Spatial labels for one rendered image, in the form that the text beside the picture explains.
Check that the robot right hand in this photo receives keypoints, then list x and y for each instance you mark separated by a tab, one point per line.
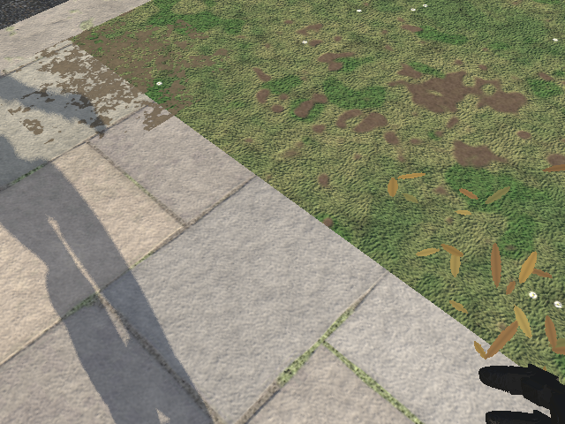
535	384

